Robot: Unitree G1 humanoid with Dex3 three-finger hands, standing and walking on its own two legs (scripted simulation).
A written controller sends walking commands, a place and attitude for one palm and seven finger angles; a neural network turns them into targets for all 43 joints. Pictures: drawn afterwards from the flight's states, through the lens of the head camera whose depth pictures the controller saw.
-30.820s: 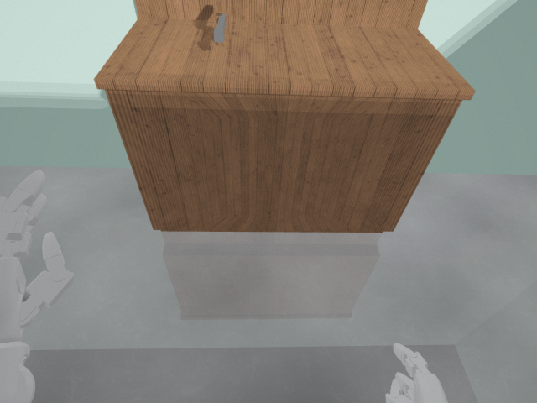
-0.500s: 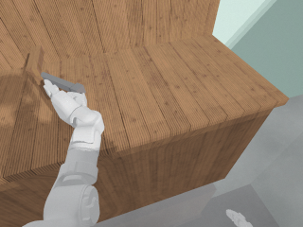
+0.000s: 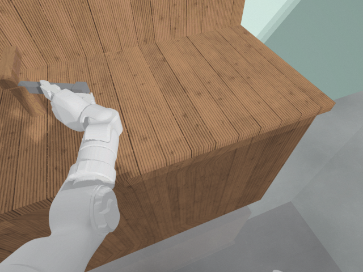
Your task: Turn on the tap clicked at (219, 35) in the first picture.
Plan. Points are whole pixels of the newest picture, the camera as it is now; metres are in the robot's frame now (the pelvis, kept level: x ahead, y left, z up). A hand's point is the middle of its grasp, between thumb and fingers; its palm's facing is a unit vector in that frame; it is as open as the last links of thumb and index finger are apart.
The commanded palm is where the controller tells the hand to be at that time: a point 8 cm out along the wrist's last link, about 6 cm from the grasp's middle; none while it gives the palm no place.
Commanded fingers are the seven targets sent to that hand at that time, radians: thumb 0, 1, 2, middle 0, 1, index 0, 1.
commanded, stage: push the lever round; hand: left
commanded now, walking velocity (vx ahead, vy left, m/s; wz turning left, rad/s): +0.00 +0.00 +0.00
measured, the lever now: (81, 90) +0.50 +0.22 +0.14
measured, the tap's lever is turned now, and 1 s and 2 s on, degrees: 63 76 76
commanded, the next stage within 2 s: lift the hand up off the lever in 0.30 s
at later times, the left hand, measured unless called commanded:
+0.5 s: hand (91, 89) +0.51 +0.20 +0.14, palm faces +0.82 -0.56 -0.14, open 7.8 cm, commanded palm +0.45 +0.22 +0.14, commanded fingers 0.00 0.90 0.90 -0.15 -0.15 -0.15 -0.15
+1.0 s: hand (82, 85) +0.50 +0.22 +0.15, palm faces +0.81 -0.58 -0.11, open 7.8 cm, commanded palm +0.44 +0.22 +0.16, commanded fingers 0.00 0.90 0.90 -0.15 -0.15 -0.15 -0.15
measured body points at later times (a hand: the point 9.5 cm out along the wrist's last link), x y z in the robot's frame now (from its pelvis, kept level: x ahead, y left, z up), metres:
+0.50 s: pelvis +0.01 +0.00 +0.00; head +0.06 -0.02 +0.45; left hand +0.46 +0.23 +0.15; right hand +0.04 -0.26 -0.14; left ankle +0.03 +0.14 -0.71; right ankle +0.00 -0.05 -0.71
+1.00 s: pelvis +0.02 +0.02 +0.01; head +0.06 +0.01 +0.46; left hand +0.45 +0.24 +0.16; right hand +0.09 -0.23 -0.12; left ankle +0.03 +0.14 -0.71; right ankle +0.00 -0.05 -0.71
